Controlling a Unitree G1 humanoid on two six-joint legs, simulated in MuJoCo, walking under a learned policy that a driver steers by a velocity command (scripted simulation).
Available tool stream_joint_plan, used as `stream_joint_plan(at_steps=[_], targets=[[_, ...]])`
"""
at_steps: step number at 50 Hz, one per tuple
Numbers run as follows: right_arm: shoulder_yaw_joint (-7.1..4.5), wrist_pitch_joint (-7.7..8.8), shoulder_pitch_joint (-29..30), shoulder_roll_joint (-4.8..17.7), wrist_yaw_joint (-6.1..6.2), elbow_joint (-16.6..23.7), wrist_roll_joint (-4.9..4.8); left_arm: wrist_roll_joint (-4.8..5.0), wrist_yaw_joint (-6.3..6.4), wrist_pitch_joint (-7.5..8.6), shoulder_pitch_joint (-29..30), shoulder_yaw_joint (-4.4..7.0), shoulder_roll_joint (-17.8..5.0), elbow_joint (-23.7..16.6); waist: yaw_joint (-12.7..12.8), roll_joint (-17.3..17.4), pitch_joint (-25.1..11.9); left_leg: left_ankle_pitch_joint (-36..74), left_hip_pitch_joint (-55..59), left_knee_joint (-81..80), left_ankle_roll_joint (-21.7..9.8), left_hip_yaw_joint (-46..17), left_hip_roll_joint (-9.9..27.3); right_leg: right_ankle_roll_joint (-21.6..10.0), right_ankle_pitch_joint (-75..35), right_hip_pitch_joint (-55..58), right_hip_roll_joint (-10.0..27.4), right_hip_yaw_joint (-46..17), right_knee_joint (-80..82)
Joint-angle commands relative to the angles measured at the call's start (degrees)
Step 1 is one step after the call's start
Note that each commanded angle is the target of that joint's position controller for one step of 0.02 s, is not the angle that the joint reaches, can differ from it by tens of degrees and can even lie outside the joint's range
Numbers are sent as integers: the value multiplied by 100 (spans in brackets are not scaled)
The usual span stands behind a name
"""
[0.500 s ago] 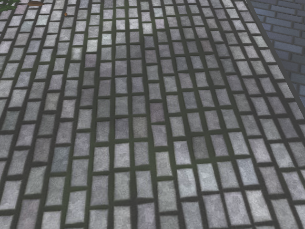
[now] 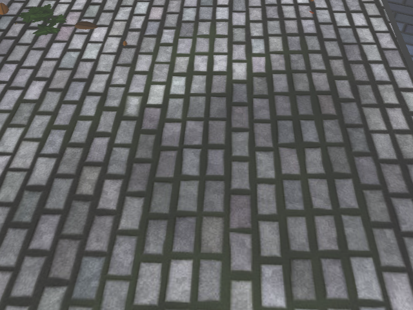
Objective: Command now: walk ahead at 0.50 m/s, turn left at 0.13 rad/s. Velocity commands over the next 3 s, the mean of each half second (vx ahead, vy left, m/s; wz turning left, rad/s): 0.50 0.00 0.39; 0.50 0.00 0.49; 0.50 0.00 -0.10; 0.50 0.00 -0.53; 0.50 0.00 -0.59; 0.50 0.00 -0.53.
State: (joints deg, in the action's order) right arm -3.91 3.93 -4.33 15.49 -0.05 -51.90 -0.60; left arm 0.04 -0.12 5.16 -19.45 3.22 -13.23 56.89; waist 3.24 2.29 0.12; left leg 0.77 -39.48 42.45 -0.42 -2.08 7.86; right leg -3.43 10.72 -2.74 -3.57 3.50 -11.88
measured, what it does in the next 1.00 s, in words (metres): walks ahead, turning left: left foot, then right foot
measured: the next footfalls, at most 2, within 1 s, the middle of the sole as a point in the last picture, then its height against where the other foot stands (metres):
left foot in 0.20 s outside the picture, level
right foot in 0.70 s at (224, 274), level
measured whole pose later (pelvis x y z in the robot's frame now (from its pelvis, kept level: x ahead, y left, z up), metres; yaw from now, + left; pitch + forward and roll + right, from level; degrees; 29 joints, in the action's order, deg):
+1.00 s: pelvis +0.57 +0.12 +0.00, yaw +30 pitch +2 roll -2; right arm -4.1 2.4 -9.6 17.3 -0.3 -41.0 -0.8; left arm 0.1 -0.8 5.7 -18.3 3.9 -15.4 52.1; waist 3.9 2.5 1.0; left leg -8.4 -38.2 49.3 -0.8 -3.6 5.7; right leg -1.4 11.7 -5.2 -1.4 5.1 -15.0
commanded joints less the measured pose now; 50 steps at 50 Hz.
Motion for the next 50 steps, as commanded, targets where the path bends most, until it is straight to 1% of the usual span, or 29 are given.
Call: stream_joint_plan(at_steps=[1, 5, 7, 8, 9, 10, 11, 12, 13, 14, 15, 16, 17, 19, 22, 26, 31, 33, 34, 35, 36, 37, 38, 39, 40, 41, 44, 46, 50], targets=[[30, 53, 528, 168, -75, 363, -46, 26, 63, 68, 4, 188, -975, -214, 7, -564, 325, 634, 272, -664, -21, 250, -176, -735, -1111, -274, 1458, -438, 618], [54, 55, 921, 243, -224, 629, -97, 34, 89, -31, -196, 228, -1001, -37, 68, -537, 479, 99, -34, -994, -288, 171, -275, -610, -1488, 674, 1859, -205, 285], [13, 63, 785, 370, -299, 699, -85, 46, 119, -94, -22, 268, -1102, -85, -100, -641, 343, -423, 291, -1044, -471, 333, -446, -474, -2613, 944, 1951, -29, -173], [-51, 56, 493, 490, -313, 664, -61, 54, 141, -126, 79, 291, -1180, -129, -275, -740, 101, -664, 793, -1009, -568, 519, -639, -393, -3642, 996, 1929, 83, -623], [-166, 44, -183, 652, -312, 503, -44, 55, 168, -179, 205, 292, -1196, -178, -653, -730, -286, -643, 1699, -1126, -695, 715, -889, -259, -4465, 876, 1779, 301, -1513], [-345, 21, -1100, 978, -272, 247, -49, 12, 209, -212, 179, 246, -1110, -269, -1013, -524, -792, -508, 3084, -1167, -876, 502, -944, -61, -4270, 203, 1508, 505, -2808], [-519, -14, -1861, 1598, -194, 176, -18, -108, 173, -128, -216, 98, -703, -486, -964, 594, -1532, -810, 5266, -1247, -1678, -1843, 385, 301, -2069, -1978, 886, 595, -5031], [-445, -10, -1865, 1513, -208, 203, -99, -95, 79, 86, -244, -42, -385, -538, -786, 1249, -2053, -1665, 6243, -2427, -2344, -4419, 1204, 473, 2016, -3547, -73, -277, -6432], [-326, 9, -1738, 1147, -196, 231, -65, 123, -12, 286, 234, 76, -857, -642, -940, 862, -1670, -1967, 6028, -2597, -2037, -3980, 1039, 289, 1898, -4192, 329, -940, -6793], [-276, 40, -1419, 920, -173, 340, -28, 231, -29, 384, 664, 84, -958, -778, -893, 486, -1066, -1667, 5314, -2597, -1820, -3166, 819, 162, 1450, -4322, 593, -857, -6608], [-228, 66, -1043, 777, -181, 433, 6, 150, 9, 410, 846, 105, -937, -793, -673, -61, -603, -1122, 4391, -2695, -1690, -2562, 601, 151, 1061, -4087, 817, -810, -6080], [-168, 85, -768, 600, -172, 530, 45, 35, 60, 357, 873, 173, -1005, -789, -462, -144, -418, -649, 3701, -2807, -1583, -2146, 423, 173, 833, -3643, 997, -824, -5570], [-144, 84, -652, 556, -158, 604, 73, -12, 79, 276, 837, 191, -969, -822, -314, -55, -341, -415, 3266, -2941, -1590, -2025, 318, 219, 741, -3317, 1045, -839, -5326], [-175, 86, -731, 697, -94, 639, 23, -66, 113, 153, 832, 189, -815, -891, -218, 32, -233, -146, 2844, -3109, -1640, -1771, 217, 379, 593, -3157, 1034, -763, -4763], [-242, 86, -1059, 929, 31, 623, -12, -95, 140, 93, 1445, 170, -714, -1137, -372, 34, -18, -7, 2615, -3196, -1517, -1454, 31, 596, -431, -3311, 883, -685, -3584], [-245, 16, -1404, 905, 96, 576, -50, -30, 49, 150, 2222, 93, -547, -1404, -674, 209, 87, -408, 2389, -3079, -1190, -1235, -268, 612, -1674, -2758, 529, -601, -2116], [-250, -83, -1731, 860, 137, 507, -86, 42, -69, 258, 2567, 119, -801, -1655, -740, 282, 54, -477, 3251, -2385, -1098, -1923, 2, 504, -1261, -2627, 386, -805, -1419], [-268, -126, -1661, 887, 161, 574, -60, 58, -87, 326, 2230, 165, -945, -1608, -521, 472, -47, -122, 3415, -1988, -1028, -2165, 49, 356, -794, -2147, 346, -750, -1260], [-231, -133, -1561, 787, 154, 650, -47, 27, -62, 356, 1685, 238, -1086, -1468, -235, 475, -325, 244, 3303, -1521, -896, -2081, -177, 190, -838, -1341, 362, -680, -1070], [-134, -107, -1420, 540, 121, 788, 2, -77, -26, 381, 830, 324, -1342, -1346, 184, 252, -1034, 130, 2718, -308, -705, -1752, -483, -151, -819, 108, 1001, -1177, -1348], [-50, -53, -1940, 236, 122, 923, -63, -166, 26, 316, -21, 454, -1809, -1243, 192, -952, -1925, -1435, 918, 1613, -254, -926, -1263, -876, -168, 2273, 2262, -3097, -1283], [-12, -11, -2271, 383, 110, 1004, -140, -14, -15, 232, -148, 424, -1646, -1123, 53, -2156, -2153, -3565, -270, 2727, -161, -733, -1173, -1274, 871, 2695, 2942, -4848, -787], [-134, -28, -1978, 897, 101, 945, -176, 49, -7, 192, 188, 284, -1113, -1271, 130, -1367, -1325, -3196, -670, 3195, -125, -848, -791, -1044, 1500, 2010, 2728, -4266, -642], [-168, -65, -1503, 976, 97, 1019, -139, 17, 11, 137, 482, 221, -906, -1337, 143, -846, -691, -2720, -631, 3207, -98, -621, -575, -790, 1212, 1187, 2437, -3323, -534], [-178, -80, -1255, 887, 93, 1106, -88, -37, 4, 102, 759, 183, -828, -1325, 10, -640, -266, -2377, -472, 2951, -91, -522, -414, -692, 702, 440, 2190, -2740, -327], [-193, -104, -1177, 785, 77, 1141, -53, -81, -8, 109, 868, 134, -712, -1292, -113, -706, -68, -2158, -261, 2686, -112, -536, -259, -659, 265, -38, 1994, -2339, -168], [-109, -166, -1255, 381, 40, 1207, -81, -59, -68, 181, 832, 159, -787, -1129, -284, -779, 35, -1882, 90, 2127, -90, -420, -160, -816, -453, -591, 1804, -1612, 243], [-69, -151, -1038, 328, 30, 1308, -26, -30, -75, 211, 765, 211, -956, -1032, -300, -653, 42, -1457, -5, 1526, -39, -395, -138, -921, -966, -528, 1823, -1295, 375], [47, -43, -300, 218, -91, 1484, 2, 69, -50, 131, 625, 240, -1129, -909, -111, -572, 134, -247, 382, -27, -30, 23, -185, -756, -1441, -518, 1552, -547, 417]])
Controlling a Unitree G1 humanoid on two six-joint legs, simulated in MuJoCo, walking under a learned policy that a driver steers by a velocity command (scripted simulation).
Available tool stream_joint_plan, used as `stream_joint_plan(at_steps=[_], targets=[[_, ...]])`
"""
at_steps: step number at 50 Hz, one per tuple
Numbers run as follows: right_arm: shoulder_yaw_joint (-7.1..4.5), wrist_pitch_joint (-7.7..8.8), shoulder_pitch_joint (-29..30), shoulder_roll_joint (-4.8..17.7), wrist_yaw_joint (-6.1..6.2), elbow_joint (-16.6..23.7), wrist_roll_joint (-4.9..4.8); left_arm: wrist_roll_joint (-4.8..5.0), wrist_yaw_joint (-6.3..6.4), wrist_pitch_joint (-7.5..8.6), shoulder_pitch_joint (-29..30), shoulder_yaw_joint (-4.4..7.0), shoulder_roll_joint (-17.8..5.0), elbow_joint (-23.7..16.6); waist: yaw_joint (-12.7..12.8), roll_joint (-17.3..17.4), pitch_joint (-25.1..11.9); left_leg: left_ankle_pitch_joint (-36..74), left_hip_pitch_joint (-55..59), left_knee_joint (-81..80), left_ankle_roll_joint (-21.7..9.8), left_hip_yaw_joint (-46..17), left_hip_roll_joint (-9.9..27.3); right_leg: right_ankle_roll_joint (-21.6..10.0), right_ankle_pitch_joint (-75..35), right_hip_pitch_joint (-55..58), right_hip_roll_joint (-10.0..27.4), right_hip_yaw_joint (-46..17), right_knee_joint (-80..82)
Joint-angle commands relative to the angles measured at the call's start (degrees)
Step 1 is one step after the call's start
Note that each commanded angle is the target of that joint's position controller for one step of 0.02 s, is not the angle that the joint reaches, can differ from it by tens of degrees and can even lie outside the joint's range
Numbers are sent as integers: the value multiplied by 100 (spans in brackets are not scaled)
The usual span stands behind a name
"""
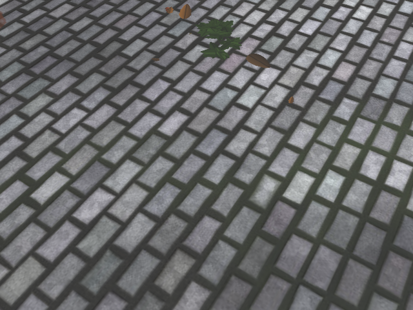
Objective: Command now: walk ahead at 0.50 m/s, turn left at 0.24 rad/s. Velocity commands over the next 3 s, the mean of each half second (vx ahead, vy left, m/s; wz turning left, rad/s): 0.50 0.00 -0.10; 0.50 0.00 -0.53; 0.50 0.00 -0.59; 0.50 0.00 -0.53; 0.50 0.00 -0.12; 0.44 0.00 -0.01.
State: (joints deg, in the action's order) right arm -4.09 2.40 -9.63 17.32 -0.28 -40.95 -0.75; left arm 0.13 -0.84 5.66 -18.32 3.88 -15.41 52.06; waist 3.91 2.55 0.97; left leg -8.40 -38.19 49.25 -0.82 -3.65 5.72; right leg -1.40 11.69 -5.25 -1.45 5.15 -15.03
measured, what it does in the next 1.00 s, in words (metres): walks ahead, turning right: left foot, then right foot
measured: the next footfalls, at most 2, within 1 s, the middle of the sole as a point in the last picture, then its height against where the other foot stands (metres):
left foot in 0.18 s outside the picture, level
right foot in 0.72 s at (268, 293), level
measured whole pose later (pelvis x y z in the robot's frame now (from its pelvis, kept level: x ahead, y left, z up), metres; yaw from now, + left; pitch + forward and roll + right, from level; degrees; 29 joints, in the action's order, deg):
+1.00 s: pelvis +0.54 -0.05 +0.00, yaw -24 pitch +2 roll +1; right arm -3.9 5.4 -4.5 17.0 0.6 -40.7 0.7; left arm 0.9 -0.3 2.8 -18.1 4.1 -15.4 43.7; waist 2.8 1.6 2.1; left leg -8.3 -37.9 49.1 3.3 -5.1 6.2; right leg -5.6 10.8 -10.8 -6.1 -5.0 -20.0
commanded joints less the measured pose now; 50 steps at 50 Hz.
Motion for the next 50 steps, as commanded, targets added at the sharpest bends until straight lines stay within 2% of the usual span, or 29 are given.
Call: stream_joint_plan(at_steps=[1, 3, 6, 8, 9, 10, 11, 12, 13, 14, 15, 17, 20, 23, 26, 30, 33, 34, 35, 36, 37, 38, 39, 40, 41, 42, 43, 45, 50], targets=[[84, 127, 445, 25, -96, 441, 6, 85, 25, 58, 370, 179, -963, -374, -88, -595, 79, 813, 376, -973, 15, 289, -33, -928, -1498, -234, 1327, -637, 715], [94, 138, 794, 74, -139, 572, -29, 128, 19, 3, 70, 193, -1065, -243, 34, -633, 150, 792, 429, -1328, -12, 374, -112, -902, -1440, 36, 1458, -665, 645], [56, 151, 985, 242, -182, 718, -44, 182, 29, -106, -110, 215, -1181, -92, -50, -769, 195, 279, 558, -1734, -202, 436, -240, -782, -1852, 550, 1722, -723, 330], [-88, 163, 249, 491, -163, 533, 8, 218, 51, -168, -32, 196, -1208, -46, -574, -780, -235, 286, 1900, -2161, -428, 660, -523, -580, -3299, 465, 1557, -497, -647], [-250, 158, -642, 797, -109, 269, 34, 177, 60, -168, -75, 121, -1050, -48, -986, -671, -789, 427, 3307, -2125, -586, 571, -487, -398, -3382, -79, 1265, -309, -1733], [-392, 120, -1698, 1323, -4, 123, 110, -36, 50, -128, -96, -44, -657, -239, -1327, 236, -1714, 770, 5102, -1916, -989, -933, 879, -126, -1298, -1443, 873, -86, -3748], [-379, 100, -1682, 1526, -22, 102, 128, 46, 16, -10, -687, -187, -161, -276, -917, 1506, -2405, -286, 6192, -2739, -1752, -3369, 1955, 62, 2245, -3193, 32, -603, -5341], [-252, 122, -1582, 982, -41, 137, 105, 218, 2, 40, -242, -3, -854, -218, -1148, 669, -1889, -842, 5702, -3004, -1532, -3153, 1760, 11, 2185, -3730, 306, -1169, -5900], [-174, 156, -1224, 788, -39, 136, 76, 292, -7, 57, 175, 51, -973, -385, -1037, 558, -1097, -651, 4978, -3126, -1301, -2258, 1556, -47, 1645, -4000, 541, -1059, -5863], [-116, 188, -834, 600, -55, 146, 82, 246, 28, 25, 317, 50, -886, -377, -828, 255, -735, -330, 4258, -3320, -1170, -1673, 1311, -19, 1145, -3776, 775, -981, -5608], [-79, 224, -532, 418, -74, 149, 98, 174, 51, -42, 324, 78, -829, -355, -647, 320, -419, -94, 3691, -3556, -1094, -1172, 1104, 19, 794, -3559, 910, -986, -5324], [-77, 334, -277, 286, -84, 89, 149, 184, 62, -217, 69, 68, -591, -277, -376, 408, -277, 261, 3074, -3946, -1043, -593, 965, 85, 385, -3047, 1024, -1035, -5170], [-134, 427, -295, 373, -25, -78, 198, 157, 80, -341, 281, 66, -425, -395, -291, 156, -39, 946, 2961, -4173, -1062, 80, 964, 180, -171, -3361, 1005, -1151, -4816], [-166, 419, -394, 452, 53, -214, 203, 117, 16, -324, 642, 53, -355, -540, -355, 75, 96, 1171, 3132, -4241, -958, 687, 858, 206, -1051, -3540, 929, -1130, -3905], [-207, 383, -537, 591, 111, -314, 154, 83, -100, -299, 1247, -21, -238, -750, -575, -24, 302, 1192, 3240, -4320, -846, 1153, 832, 131, -1633, -3382, 836, -731, -2960], [-280, 231, -904, 746, 146, -519, 45, 89, -237, -298, 1856, -63, -234, -1121, -783, -75, 494, 1659, 4096, -4004, -774, 1407, 1080, -87, -1226, -3646, 738, -423, -2324], [-336, 86, -816, 948, 191, -521, -20, 110, -312, -313, 1713, 32, -429, -1288, -538, 166, 200, 3906, 4513, -3151, -601, 1614, 1146, -377, -391, -3057, 338, 19, -2206], [-353, 31, -753, 1030, 215, -496, -36, 127, -310, -327, 1346, 114, -575, -1250, -305, 292, -66, 4837, 4535, -2541, -524, 1671, 1114, -505, -84, -2525, 103, 186, -2246], [-351, -19, -647, 1076, 231, -470, -54, 150, -282, -332, 617, 256, -819, -1098, 125, 277, -454, 5168, 4304, -1527, -388, 1777, 969, -683, -149, -1531, -151, 268, -2004], [-307, -3, -652, 1009, 253, -427, -35, 147, -186, -362, -308, 466, -1222, -874, 574, 31, -947, 4233, 3366, -80, -141, 1831, 726, -920, -461, 91, -161, -129, -1674], [-79, 114, -1134, 215, 194, -179, 226, 169, -72, -398, -552, 610, -1893, -813, 105, -1504, -1375, -632, 920, 2046, 252, 1657, -110, -1744, -437, 2096, 1311, -2778, -1570], [24, 379, -1008, 191, 111, -29, 83, 117, -113, -308, -576, 526, -1818, -1033, 107, -1346, -2351, -2738, -283, 3163, 295, 207, -899, -2524, 521, 3019, 2117, -5440, -475], [-88, 541, -238, 618, 37, 118, -171, 69, -138, -245, -516, 406, -1381, -1010, 378, -736, -1784, -2274, -885, 3218, 142, -203, -550, -2114, 377, 2746, 1975, -4775, -170], [-64, 622, -31, 579, 34, 190, -190, 97, -128, -194, -235, 355, -1184, -1018, 206, -568, -1124, -1755, -932, 2780, 23, -153, -300, -1892, 15, 1953, 1744, -3962, -193], [-82, 633, -39, 567, 83, 102, -45, 118, -116, -181, 190, 290, -964, -1100, -78, -251, -704, -1406, -592, 2282, 33, -128, -63, -1694, -507, 1059, 1483, -3311, -193], [-139, 580, -113, 652, 110, 63, 63, 72, -90, -180, 486, 227, -774, -1203, -294, -327, -510, -1179, -135, 1912, 73, -133, 75, -1609, -1033, 369, 1293, -2874, -96], [-163, 498, -203, 657, 100, 54, 93, 22, -65, -183, 605, 201, -718, -1293, -435, -423, -455, -1044, 189, 1738, 122, -138, 126, -1588, -1275, -44, 1172, -2697, 33], [-142, 374, -249, 496, 102, 85, 139, 44, -7, -162, 578, 231, -825, -1325, -521, -437, -391, -864, 366, 1250, 284, -21, 114, -1610, -1737, -499, 1059, -2393, 166], [-13, 338, 741, 204, 71, 386, 143, 102, 147, -218, 207, 287, -1012, -1267, -188, -662, -144, 826, 562, -830, 504, 111, -235, -1240, -1408, -963, 610, -1834, 133]])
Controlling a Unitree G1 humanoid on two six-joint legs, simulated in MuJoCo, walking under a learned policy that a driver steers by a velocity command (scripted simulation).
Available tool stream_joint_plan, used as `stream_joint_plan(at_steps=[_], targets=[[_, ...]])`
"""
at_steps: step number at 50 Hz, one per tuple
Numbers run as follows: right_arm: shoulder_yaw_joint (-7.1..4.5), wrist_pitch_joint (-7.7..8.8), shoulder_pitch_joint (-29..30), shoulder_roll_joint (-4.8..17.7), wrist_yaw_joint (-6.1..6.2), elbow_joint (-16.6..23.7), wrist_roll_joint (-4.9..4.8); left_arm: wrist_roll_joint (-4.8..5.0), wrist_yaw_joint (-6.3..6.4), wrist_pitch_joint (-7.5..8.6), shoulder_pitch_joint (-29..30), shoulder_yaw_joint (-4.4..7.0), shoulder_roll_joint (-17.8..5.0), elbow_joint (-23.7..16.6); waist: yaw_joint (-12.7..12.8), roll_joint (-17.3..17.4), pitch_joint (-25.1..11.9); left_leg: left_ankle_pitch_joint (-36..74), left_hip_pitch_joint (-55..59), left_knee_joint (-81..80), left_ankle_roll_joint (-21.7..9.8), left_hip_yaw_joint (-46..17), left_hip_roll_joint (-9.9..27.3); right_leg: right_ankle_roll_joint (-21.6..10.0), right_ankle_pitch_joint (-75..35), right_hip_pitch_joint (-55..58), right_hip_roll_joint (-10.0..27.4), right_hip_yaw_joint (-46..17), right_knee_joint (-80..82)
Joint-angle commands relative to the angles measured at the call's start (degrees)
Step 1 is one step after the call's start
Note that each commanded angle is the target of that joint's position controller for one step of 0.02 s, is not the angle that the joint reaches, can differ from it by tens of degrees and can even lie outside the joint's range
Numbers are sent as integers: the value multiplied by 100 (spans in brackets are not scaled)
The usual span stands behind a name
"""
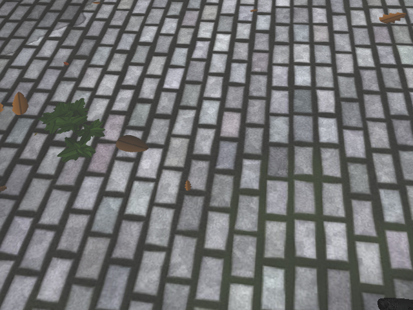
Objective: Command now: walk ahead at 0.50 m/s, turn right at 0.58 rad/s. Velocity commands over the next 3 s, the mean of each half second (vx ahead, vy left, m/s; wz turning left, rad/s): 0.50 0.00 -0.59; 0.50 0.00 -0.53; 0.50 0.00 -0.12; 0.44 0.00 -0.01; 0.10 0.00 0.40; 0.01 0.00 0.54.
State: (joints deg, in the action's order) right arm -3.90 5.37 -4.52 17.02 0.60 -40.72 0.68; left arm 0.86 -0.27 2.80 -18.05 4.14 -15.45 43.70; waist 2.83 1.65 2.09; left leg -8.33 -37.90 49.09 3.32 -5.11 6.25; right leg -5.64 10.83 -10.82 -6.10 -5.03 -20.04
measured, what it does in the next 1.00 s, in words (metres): walks ahead, turning right: left foot, then right foot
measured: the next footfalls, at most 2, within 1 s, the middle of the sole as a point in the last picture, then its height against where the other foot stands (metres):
left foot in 0.20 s outside the picture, level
right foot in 0.72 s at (297, 299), level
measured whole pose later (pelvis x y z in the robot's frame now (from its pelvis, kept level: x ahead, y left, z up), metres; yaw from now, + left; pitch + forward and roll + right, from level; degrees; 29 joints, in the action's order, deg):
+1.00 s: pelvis +0.52 -0.12 +0.00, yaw -34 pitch +2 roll +0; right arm -2.6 5.2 -5.9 17.9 -0.6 -41.6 0.5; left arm 0.3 -0.4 2.9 -18.4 3.3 -15.5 39.7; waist 2.6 2.2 2.2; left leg -6.8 -38.5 49.6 3.1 -3.0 7.0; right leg -5.2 10.7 -9.4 -5.9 -3.5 -18.9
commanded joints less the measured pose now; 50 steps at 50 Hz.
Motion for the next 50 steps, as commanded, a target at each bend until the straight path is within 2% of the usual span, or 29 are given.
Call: stream_joint_plan(at_steps=[1, 4, 6, 8, 9, 10, 11, 12, 13, 14, 15, 16, 18, 20, 24, 27, 31, 33, 34, 35, 36, 37, 38, 39, 40, 41, 43, 45, 50], targets=[[-14, 61, 425, 215, -48, 408, -28, 36, 102, 48, 103, 262, -1008, -420, 10, -628, -241, 1095, 682, -1196, 91, 278, -391, -752, -1100, -437, 1045, -830, 597], [-36, 129, 793, 344, -136, 540, -117, 69, 117, -4, -175, 270, -1017, -341, 161, -702, -210, 1274, 887, -1778, 38, 190, -557, -682, -656, -202, 1214, -1218, 356], [-91, 184, 766, 501, -189, 563, -129, 69, 138, -38, -240, 264, -969, -330, 102, -759, -226, 974, 980, -2048, -79, 72, -588, -610, -487, 148, 1361, -1593, 19], [-157, 244, 417, 624, -203, 501, -139, 46, 153, -65, -134, 276, -972, -374, -128, -935, -272, 517, 1397, -2192, -263, 100, -606, -497, -631, 291, 1424, -1865, -351], [-224, 272, -68, 717, -178, 370, -112, 35, 147, -71, -49, 237, -858, -422, -397, -929, -467, 540, 2081, -2409, -410, 202, -627, -361, -889, 207, 1225, -1796, -763], [-305, 304, -776, 940, -139, 282, -4, -8, 119, -49, -5, 128, -569, -510, -738, -668, -1088, 435, 3344, -2274, -713, -245, -69, -159, -775, -215, 910, -1480, -1901], [-418, 278, -1544, 1426, -99, 194, 110, 11, 130, -11, -583, 16, -192, -651, -697, 576, -1999, -245, 5406, -2422, -1420, -2199, 1237, 249, 814, -1802, 158, -716, -3860], [-417, 204, -1775, 1349, -157, 29, -8, 134, 128, 28, -883, -6, -401, -728, -593, 1860, -2200, -1841, 5894, -3073, -1902, -4249, 1913, 393, 2410, -3165, 195, -485, -5076], [-276, 169, -1448, 820, -143, 148, -81, 166, 125, 10, -532, 123, -936, -635, -717, 1017, -1370, -2610, 5254, -3271, -1678, -3690, 1700, 444, 1955, -3573, 549, -595, -5566], [-206, 106, -1181, 612, -111, 185, -66, 102, 119, -27, -18, 158, -1045, -719, -747, 545, -798, -2173, 4522, -3287, -1436, -2732, 1448, 467, 1492, -3560, 748, -353, -5602], [-154, 71, -933, 505, -104, 165, -25, 40, 106, -46, 220, 165, -969, -790, -625, 313, -410, -1455, 3818, -3414, -1351, -2046, 1190, 480, 1158, -3378, 917, -272, -5363], [-109, 67, -781, 384, -92, 130, 4, 23, 82, -70, 290, 188, -894, -823, -497, 388, -219, -936, 3383, -3548, -1289, -1535, 988, 476, 934, -3178, 1086, -279, -5090], [-107, 106, -720, 363, -84, 56, -10, 84, 37, -137, 186, 154, -643, -839, -372, 561, -150, -377, 2985, -3809, -1283, -862, 820, 496, 734, -2865, 1227, -146, -4828], [-158, 152, -776, 509, -80, -42, -27, 62, 32, -179, 336, 122, -518, -944, -361, 415, -105, 141, 2977, -3978, -1404, -442, 873, 565, 462, -3023, 1285, -108, -4543], [-217, 116, -828, 713, -54, -192, -19, 47, -36, -155, 714, 75, -432, -1042, -437, 220, -87, 963, 3294, -4039, -1375, 389, 835, 640, -553, -3159, 1303, 1, -3490], [-235, 44, -987, 836, -24, -303, -58, 39, -153, -94, 1298, 12, -313, -1171, -673, 166, 75, 1135, 3417, -4018, -1224, 948, 749, 572, -1223, -2894, 1203, 345, -2502], [-294, -84, -1265, 1046, -27, -469, -169, 66, -286, -89, 1791, 6, -338, -1412, -778, 185, 270, 1643, 4009, -3815, -1106, 1256, 969, 351, -857, -2785, 1063, 668, -1794], [-344, -156, -1226, 1214, -4, -476, -232, 35, -313, -111, 1633, 95, -515, -1459, -558, 342, 79, 3397, 4276, -3209, -996, 1476, 1006, 121, -253, -2288, 760, 951, -1640], [-372, -197, -1207, 1308, 18, -468, -263, 20, -303, -135, 1285, 180, -668, -1406, -318, 446, -178, 4404, 4327, -2594, -937, 1584, 983, -20, 36, -1759, 532, 1110, -1609], [-366, -239, -1126, 1311, 40, -448, -290, 30, -273, -155, 489, 325, -897, -1210, 163, 384, -593, 4830, 4088, -1551, -813, 1748, 848, -218, -157, -689, 278, 1211, -1286], [-289, -225, -1162, 1132, 68, -400, -230, 46, -178, -204, -539, 521, -1265, -937, 651, 123, -1107, 3952, 3012, -64, -588, 1811, 645, -466, -431, 1037, 328, 800, -1110], [-28, -130, -1576, 331, 10, -73, 66, 103, -84, -203, -649, 631, -1960, -890, 151, -1496, -1499, -1191, 376, 2095, -226, 1685, -248, -1331, -75, 3068, 1867, -2040, -953], [31, 100, -1320, 472, -65, 69, -53, 71, -123, -88, -744, 522, -1787, -1123, 303, -1360, -2572, -2691, -534, 3147, -206, 231, -808, -1999, 933, 3639, 2582, -4411, 45], [-84, 223, -678, 887, -128, 228, -292, 18, -159, -3, -622, 391, -1360, -1040, 488, -859, -1896, -2146, -1069, 3164, -307, -47, -482, -1624, 757, 3272, 2403, -3654, 255], [-38, 292, -519, 818, -131, 289, -292, 28, -155, 44, -375, 334, -1197, -1002, 294, -629, -1258, -1653, -1009, 2691, -392, 15, -262, -1418, 369, 2453, 2164, -2911, 262], [-43, 307, -524, 790, -88, 216, -144, 23, -142, 54, 41, 275, -1036, -1045, 14, -263, -876, -1339, -658, 2178, -362, 21, -67, -1239, -194, 1612, 1930, -2368, 285], [-95, 172, -788, 854, -97, 91, -59, -88, -99, 64, 508, 166, -784, -1165, -350, -430, -645, -997, 79, 1674, -268, 44, 136, -1153, -1145, 594, 1718, -1752, 510], [-53, 53, -879, 671, -106, 22, -15, -73, -55, 111, 495, 153, -794, -1054, -422, -390, -568, -815, 291, 1258, -108, 195, 141, -1189, -1747, 126, 1653, -1362, 660], [98, 11, 23, 337, -145, 202, -23, -42, 58, 122, 161, 165, -950, -743, -81, -477, -194, 1062, 478, -675, 31, 356, -40, -828, -1430, -261, 1256, -501, 829]])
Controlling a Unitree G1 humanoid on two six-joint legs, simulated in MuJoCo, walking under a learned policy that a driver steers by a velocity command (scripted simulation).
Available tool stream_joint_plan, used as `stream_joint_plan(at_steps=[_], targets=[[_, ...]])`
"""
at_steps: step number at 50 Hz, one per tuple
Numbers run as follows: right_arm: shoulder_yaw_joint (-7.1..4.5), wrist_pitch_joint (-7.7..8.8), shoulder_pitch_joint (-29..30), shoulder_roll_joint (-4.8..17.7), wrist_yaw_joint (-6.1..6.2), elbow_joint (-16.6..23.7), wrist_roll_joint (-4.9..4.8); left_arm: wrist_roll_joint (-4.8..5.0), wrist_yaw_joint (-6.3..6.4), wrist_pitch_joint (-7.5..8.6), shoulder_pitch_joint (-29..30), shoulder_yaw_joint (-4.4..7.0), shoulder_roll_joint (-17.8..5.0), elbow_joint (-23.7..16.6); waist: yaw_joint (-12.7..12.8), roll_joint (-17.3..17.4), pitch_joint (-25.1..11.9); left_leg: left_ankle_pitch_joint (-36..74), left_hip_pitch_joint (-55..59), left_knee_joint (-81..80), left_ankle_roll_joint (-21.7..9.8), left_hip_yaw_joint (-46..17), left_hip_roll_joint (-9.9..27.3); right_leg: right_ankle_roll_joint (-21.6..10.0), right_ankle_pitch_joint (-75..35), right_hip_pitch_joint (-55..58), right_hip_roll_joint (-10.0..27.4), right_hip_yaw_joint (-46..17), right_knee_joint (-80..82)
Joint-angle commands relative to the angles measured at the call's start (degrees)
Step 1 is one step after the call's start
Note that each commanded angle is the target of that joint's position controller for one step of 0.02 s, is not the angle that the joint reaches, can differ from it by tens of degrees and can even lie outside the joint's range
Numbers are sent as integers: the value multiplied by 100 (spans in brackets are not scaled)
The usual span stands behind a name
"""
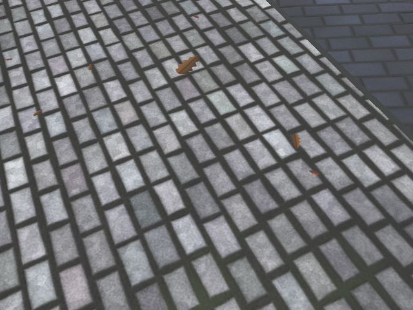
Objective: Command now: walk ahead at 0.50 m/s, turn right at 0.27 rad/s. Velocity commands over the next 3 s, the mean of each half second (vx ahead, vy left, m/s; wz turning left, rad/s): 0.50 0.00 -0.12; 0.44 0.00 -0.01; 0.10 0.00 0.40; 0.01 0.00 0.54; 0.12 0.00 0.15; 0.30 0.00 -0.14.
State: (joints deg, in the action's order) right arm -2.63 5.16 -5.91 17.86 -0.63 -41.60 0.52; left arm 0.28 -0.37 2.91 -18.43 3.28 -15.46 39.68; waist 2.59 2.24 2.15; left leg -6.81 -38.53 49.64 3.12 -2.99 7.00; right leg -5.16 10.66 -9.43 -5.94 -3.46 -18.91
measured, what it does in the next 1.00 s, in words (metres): walks ahead: left foot, then right foot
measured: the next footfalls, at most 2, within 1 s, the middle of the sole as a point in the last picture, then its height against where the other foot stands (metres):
left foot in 0.22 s outside the picture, level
right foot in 0.74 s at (261, 268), level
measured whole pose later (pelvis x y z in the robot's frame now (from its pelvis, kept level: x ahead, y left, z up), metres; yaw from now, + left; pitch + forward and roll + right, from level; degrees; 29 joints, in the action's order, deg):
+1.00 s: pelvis +0.56 -0.01 +0.00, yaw -2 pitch +1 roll -1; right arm -2.6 2.9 -9.7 17.9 0.2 -45.0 -0.2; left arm -0.8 -1.1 4.5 -15.8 2.7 -14.8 46.0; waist 1.5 2.9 2.4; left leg -15.1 -34.4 54.4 1.9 -2.1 5.0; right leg -3.8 8.4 -11.5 -3.2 2.9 -18.4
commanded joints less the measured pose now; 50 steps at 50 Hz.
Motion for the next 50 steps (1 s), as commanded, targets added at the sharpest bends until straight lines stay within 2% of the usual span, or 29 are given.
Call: stream_joint_plan(at_steps=[1, 5, 8, 9, 10, 11, 12, 13, 14, 15, 16, 17, 18, 21, 24, 27, 32, 35, 36, 37, 38, 39, 40, 41, 42, 43, 44, 46, 50], targets=[[-10, 46, 358, 224, -44, 327, -32, 25, 68, 112, 100, 250, -970, -279, 41, -560, -149, 1233, 663, -1079, 34, 174, -197, -817, -1150, -406, 1235, -627, 722], [-32, 102, 854, 341, -139, 500, -114, 75, 46, 98, -293, 262, -1028, -6, 245, -597, 75, 1273, 540, -1760, -162, 110, -328, -766, -787, 187, 1573, -915, 528], [-84, 140, 737, 458, -197, 539, -96, 68, 70, 26, -377, 285, -1061, 127, 122, -737, 75, 601, 572, -2029, -424, 125, -405, -628, -1303, 798, 1851, -1131, 171], [-112, 150, 537, 508, -196, 500, -92, 66, 77, -3, -327, 292, -1078, 142, -2, -805, -4, 371, 857, -2104, -522, 228, -490, -556, -1798, 895, 1839, -1119, -50], [-189, 161, 49, 622, -170, 369, -70, 65, 83, -28, -225, 276, -1053, 131, -294, -773, -282, 366, 1564, -2284, -666, 408, -661, -432, -2706, 888, 1632, -946, -613], [-294, 174, -746, 865, -136, 189, -29, 15, 91, -40, -218, 203, -890, 93, -651, -631, -936, 660, 2847, -2101, -905, 231, -426, -250, -2911, 501, 1309, -669, -1683], [-409, 177, -1533, 1355, -110, 110, 77, -17, 91, 9, -702, 70, -510, -41, -708, 305, -1936, 444, 5061, -1976, -1629, -1575, 830, 133, -1342, -1244, 654, -307, -3693], [-420, 122, -1966, 1283, -169, -98, -24, 42, 80, 100, -1050, -5, -322, 17, -699, 1539, -2417, -968, 6020, -2917, -2142, -3753, 1503, 379, 2217, -2668, 43, -383, -5049], [-289, 99, -1835, 848, -160, -83, -156, 135, 51, 136, -513, 105, -856, -23, -862, 881, -1745, -2037, 5678, -3195, -1902, -3650, 1402, 347, 2139, -3356, 374, -656, -5567], [-234, 58, -1418, 702, -128, -22, -135, 167, 41, 158, 31, 133, -968, -169, -809, 446, -1015, -1968, 4901, -3315, -1688, -2910, 1233, 319, 1606, -3562, 674, -403, -5504], [-191, 24, -1088, 616, -114, 28, -64, 95, 50, 174, 341, 122, -923, -240, -681, 142, -554, -1431, 4122, -3456, -1620, -2344, 1010, 319, 1173, -3436, 894, -216, -5205], [-147, 27, -895, 503, -113, 55, -2, 41, 48, 165, 377, 141, -855, -241, -512, 150, -319, -922, 3571, -3614, -1596, -1969, 820, 336, 866, -3196, 1077, -199, -4874], [-117, 46, -801, 432, -109, 62, 34, 38, 44, 138, 242, 139, -764, -201, -365, 283, -317, -556, 3260, -3748, -1583, -1718, 684, 361, 684, -2883, 1182, -196, -4693], [-140, 106, -826, 519, -90, -35, -45, 14, 60, 58, 178, 90, -527, -160, -242, 304, -272, 292, 2947, -4036, -1706, -1122, 579, 506, 423, -2778, 1275, -54, -4158], [-188, 77, -974, 678, -31, -154, -68, -22, 57, 85, 691, 36, -416, -287, -359, 138, -147, 868, 3024, -4173, -1654, -633, 476, 626, -470, -2965, 1315, 22, -3163], [-197, 21, -1196, 750, 6, -272, -120, 4, -11, 153, 1257, -21, -285, -389, -573, 132, -42, 995, 3050, -4172, -1473, -194, 283, 628, -1357, -2673, 1163, 189, -2063], [-230, -117, -1668, 853, 31, -542, -175, 76, -164, 231, 1991, -22, -338, -626, -788, 155, 160, 1010, 3741, -3916, -1408, -270, 609, 481, -1367, -2664, 967, 250, -1227], [-283, -210, -1601, 970, 81, -606, -194, 55, -219, 261, 1772, 48, -525, -615, -520, 269, -3, 2008, 4182, -3390, -1252, -294, 766, 238, -735, -2210, 812, 327, -966], [-289, -237, -1477, 1003, 98, -594, -206, 28, -203, 265, 1296, 125, -655, -487, -209, 288, -298, 2912, 4154, -2826, -1151, -140, 639, 109, -711, -1484, 644, 495, -807], [-232, -255, -1463, 866, 113, -571, -176, 4, -155, 257, 447, 264, -923, -228, 184, 183, -880, 3233, 3800, -1807, -988, 92, 346, -79, -855, -197, 624, 527, -804], [-91, -236, -1502, 543, 127, -412, -14, -54, -85, 224, -602, 379, -1349, -48, 535, -490, -1798, 1614, 2613, 1, -770, 335, 0, -468, -1115, 1594, 1712, -684, -1073], [92, -111, -2266, -82, 69, -349, -48, -25, -115, 201, -718, 429, -1682, 61, 80, -1995, -2410, -2398, 354, 1832, -449, 196, -1043, -1362, 210, 3286, 2832, -3350, -459], [-38, -6, -1826, 538, 25, -412, -163, 42, -111, 192, -735, 288, -1104, 12, 385, -1348, -2182, -2659, -307, 2386, -506, -445, -772, -1183, 1078, 3111, 2710, -3635, -26], [-114, 64, -1249, 768, -10, -209, -278, 39, -92, 197, -345, 213, -944, -6, 345, -1070, -1348, -2145, -624, 2401, -565, -311, -506, -973, 918, 2401, 2533, -2824, 118], [-99, 82, -950, 706, 15, -151, -235, -13, -88, 194, 100, 172, -884, -61, 154, -629, -846, -1664, -415, 2163, -513, -127, -274, -893, -280, 1544, 2344, -2199, 214], [-126, 58, -858, 674, 34, -154, -123, -67, -107, 200, 416, 130, -740, -85, -39, -481, -536, -1445, -147, 1884, -423, -82, -151, -880, -1571, 878, 2166, -1676, 283], [-136, -5, -1040, 612, 35, -199, -96, -120, -114, 228, 565, 98, -636, -84, -259, -603, -553, -1359, 310, 1728, -350, -122, -45, -860, -2571, 464, 2038, -1280, 317], [-95, -154, -1334, 361, 69, -312, -88, -88, -120, 291, 698, 87, -586, 24, -485, -635, -600, -1303, 799, 1322, -173, -31, -71, -907, -3661, -15, 1899, -695, 428], [-4, -280, -1005, 120, 86, -269, -56, -131, 4, 256, 873, 133, -768, 232, -481, -687, -539, -151, 1131, -118, -53, 95, -142, -760, -3983, -359, 1651, 292, 558]])
Over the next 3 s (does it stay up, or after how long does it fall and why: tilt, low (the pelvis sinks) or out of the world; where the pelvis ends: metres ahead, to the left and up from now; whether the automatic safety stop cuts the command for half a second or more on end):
stays up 0.85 0.16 -0.02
